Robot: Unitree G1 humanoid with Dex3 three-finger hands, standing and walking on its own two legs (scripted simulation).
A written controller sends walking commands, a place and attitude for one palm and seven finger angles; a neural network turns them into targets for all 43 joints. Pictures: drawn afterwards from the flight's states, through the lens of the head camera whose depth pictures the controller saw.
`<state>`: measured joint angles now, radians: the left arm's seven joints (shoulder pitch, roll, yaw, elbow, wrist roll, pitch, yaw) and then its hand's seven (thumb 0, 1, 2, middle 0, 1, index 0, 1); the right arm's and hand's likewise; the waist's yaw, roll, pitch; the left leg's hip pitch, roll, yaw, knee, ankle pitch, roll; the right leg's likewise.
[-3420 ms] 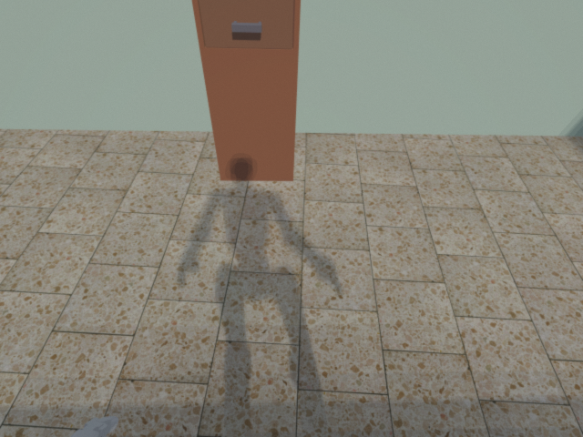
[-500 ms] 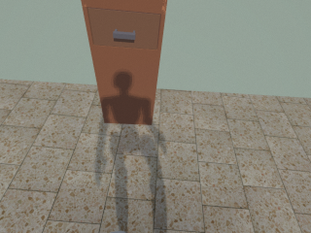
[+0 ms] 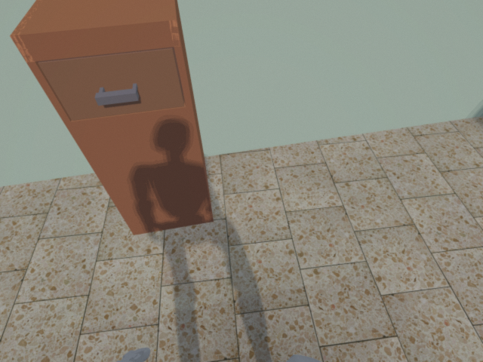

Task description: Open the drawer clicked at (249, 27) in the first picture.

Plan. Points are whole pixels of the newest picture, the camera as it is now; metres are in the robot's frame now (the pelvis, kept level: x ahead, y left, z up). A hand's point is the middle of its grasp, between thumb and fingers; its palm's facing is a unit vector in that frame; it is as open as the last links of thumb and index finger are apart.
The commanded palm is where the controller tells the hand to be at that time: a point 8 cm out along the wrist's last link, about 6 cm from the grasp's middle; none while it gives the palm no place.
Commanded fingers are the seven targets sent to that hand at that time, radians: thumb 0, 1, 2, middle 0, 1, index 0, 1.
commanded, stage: turn to face it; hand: left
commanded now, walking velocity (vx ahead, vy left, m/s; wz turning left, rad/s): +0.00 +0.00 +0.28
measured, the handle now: (118, 92) +0.77 +0.34 +0.02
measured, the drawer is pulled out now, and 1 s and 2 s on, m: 0.00 0.00 0.00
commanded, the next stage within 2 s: take the last steps up to it in 0.20 s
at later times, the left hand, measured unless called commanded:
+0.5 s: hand out of the picture +0.00 +0.23 -0.16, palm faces +0.18 -0.97 -0.19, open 7.4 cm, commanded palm none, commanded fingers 0.00 0.90 0.90 -0.20 -0.30 -0.20 -0.30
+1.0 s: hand out of the picture +0.04 +0.13 -0.14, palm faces +0.26 -0.96 -0.13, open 7.4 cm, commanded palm none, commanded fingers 0.00 0.90 0.90 -0.20 -0.30 -0.20 -0.30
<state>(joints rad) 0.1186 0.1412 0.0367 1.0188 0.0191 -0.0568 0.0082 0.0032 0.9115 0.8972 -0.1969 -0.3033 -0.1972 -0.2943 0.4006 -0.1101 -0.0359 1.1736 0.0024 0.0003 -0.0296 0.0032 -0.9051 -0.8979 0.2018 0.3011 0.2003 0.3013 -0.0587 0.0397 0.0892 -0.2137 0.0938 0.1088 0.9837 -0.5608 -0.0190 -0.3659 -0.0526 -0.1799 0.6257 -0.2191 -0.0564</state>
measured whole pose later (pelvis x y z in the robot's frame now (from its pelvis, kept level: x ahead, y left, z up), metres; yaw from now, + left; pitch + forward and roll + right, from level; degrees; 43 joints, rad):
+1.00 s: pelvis +0.13 +0.00 +0.03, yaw +10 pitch -1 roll +0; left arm 0.43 0.07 0.03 1.14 0.02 -0.07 0.01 0.01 0.91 0.90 -0.20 -0.30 -0.20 -0.29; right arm 0.24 -0.18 -0.08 1.08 -0.02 0.00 0.01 0.00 -0.91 -0.90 0.20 0.30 0.20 0.30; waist 0.01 0.02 0.01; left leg -0.53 0.12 0.07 0.94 -0.20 -0.02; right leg -0.04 -0.02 -0.16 0.32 -0.26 -0.03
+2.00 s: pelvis +0.23 +0.08 +0.00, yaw +11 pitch -4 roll +1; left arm 0.21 0.19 0.04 0.97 0.01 0.06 0.05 0.01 0.91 0.90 -0.20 -0.30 -0.20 -0.30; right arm 0.26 -0.20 -0.05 0.93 -0.02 0.03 -0.03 0.00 -0.90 -0.90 0.20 0.30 0.20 0.30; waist -0.01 -0.02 0.04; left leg -0.20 0.00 0.08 0.62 -0.34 0.02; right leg -0.38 -0.10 -0.06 0.65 -0.27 -0.01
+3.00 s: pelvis +0.15 +0.08 +0.02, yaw +13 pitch -2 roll +0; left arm 0.35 0.12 0.03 1.04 0.02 0.01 0.01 0.01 0.91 0.90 -0.20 -0.30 -0.20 -0.29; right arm 0.32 -0.15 -0.02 1.04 -0.02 0.01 -0.02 0.00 -0.90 -0.90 0.20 0.30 0.20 0.30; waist -0.01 0.00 -0.01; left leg -0.31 -0.03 0.05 0.51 -0.24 0.05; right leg -0.33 0.00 0.00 0.49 -0.23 -0.01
